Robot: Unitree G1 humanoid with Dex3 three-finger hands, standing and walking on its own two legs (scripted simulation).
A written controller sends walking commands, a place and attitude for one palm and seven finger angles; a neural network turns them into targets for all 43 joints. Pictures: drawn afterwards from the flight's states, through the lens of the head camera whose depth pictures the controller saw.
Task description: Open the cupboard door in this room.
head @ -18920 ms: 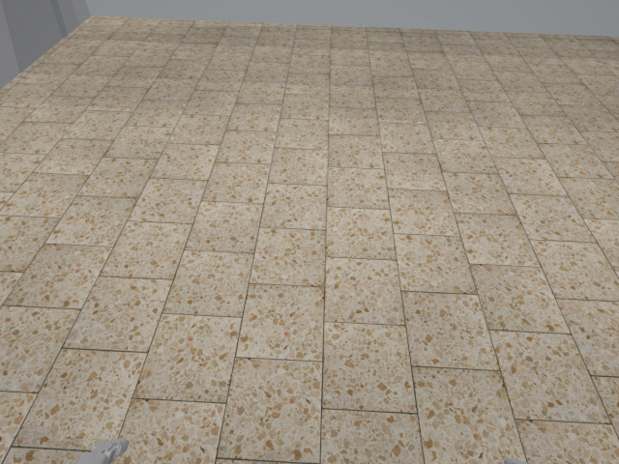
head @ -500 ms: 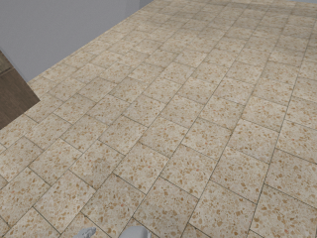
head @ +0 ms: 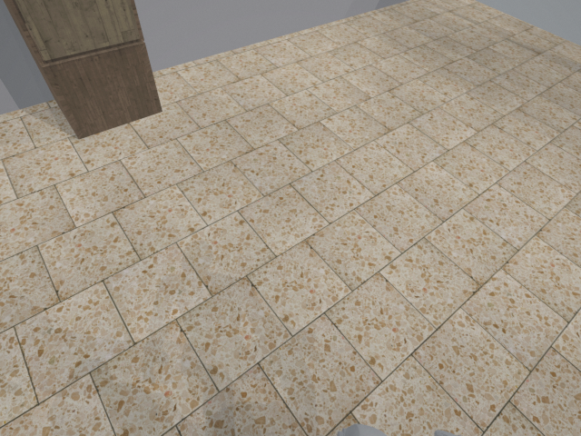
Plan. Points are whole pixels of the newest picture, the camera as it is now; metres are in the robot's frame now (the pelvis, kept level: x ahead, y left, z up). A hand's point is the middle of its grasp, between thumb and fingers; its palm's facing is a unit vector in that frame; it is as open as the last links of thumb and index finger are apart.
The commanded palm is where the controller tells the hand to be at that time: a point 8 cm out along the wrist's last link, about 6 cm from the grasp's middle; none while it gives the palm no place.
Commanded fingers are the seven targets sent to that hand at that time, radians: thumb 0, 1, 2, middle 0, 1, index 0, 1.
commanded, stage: turn or walk to find it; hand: left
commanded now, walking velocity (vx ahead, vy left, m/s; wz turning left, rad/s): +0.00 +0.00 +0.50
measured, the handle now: out of the picture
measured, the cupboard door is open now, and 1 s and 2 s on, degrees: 0 0 0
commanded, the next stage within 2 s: none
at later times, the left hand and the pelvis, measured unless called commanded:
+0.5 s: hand out of the picture +0.02 +0.15 -0.14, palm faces +0.26 -0.93 -0.27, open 7.4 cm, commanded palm none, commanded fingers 0.00 0.90 0.90 -0.20 -0.30 -0.20 -0.30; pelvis -0.01 -0.05 +0.01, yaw +15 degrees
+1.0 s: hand out of the picture -0.07 +0.23 -0.18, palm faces +0.51 -0.84 -0.19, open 7.4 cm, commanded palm none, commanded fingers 0.00 0.90 0.90 -0.20 -0.30 -0.20 -0.30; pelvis +0.06 +0.08 +0.00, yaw +28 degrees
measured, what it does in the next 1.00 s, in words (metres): steps on the spot, turning left: right foot, then left foot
